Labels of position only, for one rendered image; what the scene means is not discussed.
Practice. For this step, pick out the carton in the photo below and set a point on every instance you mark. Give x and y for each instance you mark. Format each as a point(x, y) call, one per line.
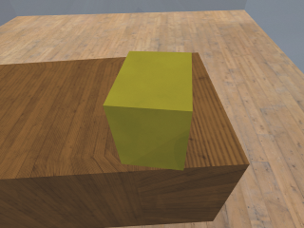
point(149, 108)

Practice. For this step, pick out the pedestal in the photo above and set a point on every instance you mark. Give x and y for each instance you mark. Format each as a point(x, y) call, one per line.
point(60, 167)

